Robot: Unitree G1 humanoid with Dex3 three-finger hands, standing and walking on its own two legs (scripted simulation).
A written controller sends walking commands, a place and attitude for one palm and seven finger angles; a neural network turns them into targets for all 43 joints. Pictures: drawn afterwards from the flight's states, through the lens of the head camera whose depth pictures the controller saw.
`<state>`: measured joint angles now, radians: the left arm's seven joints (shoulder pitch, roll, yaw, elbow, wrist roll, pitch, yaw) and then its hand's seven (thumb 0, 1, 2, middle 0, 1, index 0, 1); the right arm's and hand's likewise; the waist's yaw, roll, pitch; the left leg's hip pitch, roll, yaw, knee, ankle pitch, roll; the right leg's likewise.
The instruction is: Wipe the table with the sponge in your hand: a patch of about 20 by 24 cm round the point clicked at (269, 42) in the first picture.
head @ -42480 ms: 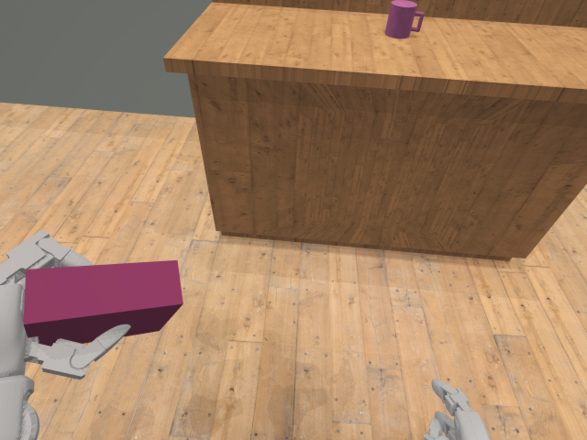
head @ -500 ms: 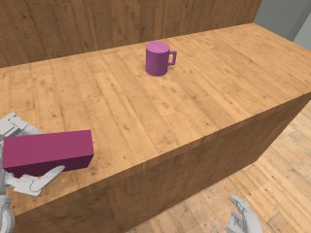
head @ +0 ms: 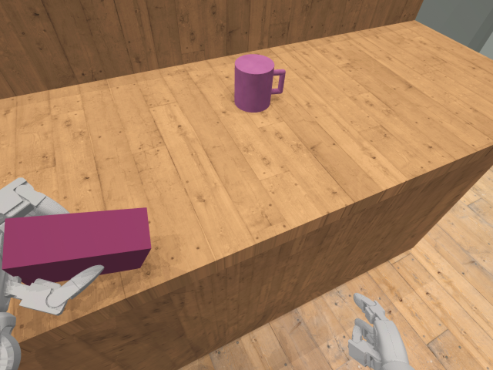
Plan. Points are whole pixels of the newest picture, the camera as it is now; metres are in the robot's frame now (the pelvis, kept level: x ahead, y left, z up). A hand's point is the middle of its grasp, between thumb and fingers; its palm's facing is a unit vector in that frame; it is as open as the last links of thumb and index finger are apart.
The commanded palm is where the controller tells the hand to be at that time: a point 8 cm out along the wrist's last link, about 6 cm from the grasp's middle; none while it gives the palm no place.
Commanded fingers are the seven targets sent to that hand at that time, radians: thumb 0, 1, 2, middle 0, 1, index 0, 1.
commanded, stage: shuffle to correct the standing spot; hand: left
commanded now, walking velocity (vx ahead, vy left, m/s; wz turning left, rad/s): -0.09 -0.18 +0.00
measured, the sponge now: (106, 245) +0.23 +0.19 +0.15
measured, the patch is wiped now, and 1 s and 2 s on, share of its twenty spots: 0.10 0.10 0.10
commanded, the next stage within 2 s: none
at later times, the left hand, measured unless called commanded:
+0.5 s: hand (52, 249) +0.21 +0.24 +0.17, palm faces +0.34 -0.87 -0.34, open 9.3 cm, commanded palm +0.16 +0.28 +0.18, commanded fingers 0.00 0.10 1.30 -1.20 -1.60 -1.20 -1.60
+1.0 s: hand (63, 240) +0.22 +0.23 +0.17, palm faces +0.37 -0.87 -0.34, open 9.3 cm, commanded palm +0.17 +0.28 +0.18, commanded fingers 0.00 0.10 1.30 -1.20 -1.60 -1.20 -1.60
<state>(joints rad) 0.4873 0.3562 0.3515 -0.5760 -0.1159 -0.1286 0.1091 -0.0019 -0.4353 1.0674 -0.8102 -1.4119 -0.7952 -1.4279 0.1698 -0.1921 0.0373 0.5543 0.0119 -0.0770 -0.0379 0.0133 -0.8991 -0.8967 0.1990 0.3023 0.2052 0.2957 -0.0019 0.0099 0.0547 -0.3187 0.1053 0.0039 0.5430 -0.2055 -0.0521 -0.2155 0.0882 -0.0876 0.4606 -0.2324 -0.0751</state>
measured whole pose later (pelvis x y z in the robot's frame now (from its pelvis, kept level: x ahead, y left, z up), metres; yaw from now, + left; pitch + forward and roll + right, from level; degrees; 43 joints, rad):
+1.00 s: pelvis +0.01 -0.01 +0.00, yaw +1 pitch -1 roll -2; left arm 0.50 0.35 0.34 -0.58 -0.12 -0.10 0.13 -0.01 -0.44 1.07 -0.82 -1.40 -0.80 -1.42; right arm 0.17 -0.21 0.03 0.56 0.02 -0.04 -0.03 0.01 -0.90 -0.90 0.20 0.30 0.20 0.30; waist 0.00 0.02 0.05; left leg -0.31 0.10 -0.01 0.55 -0.23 -0.06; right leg -0.21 0.09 -0.10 0.47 -0.26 -0.08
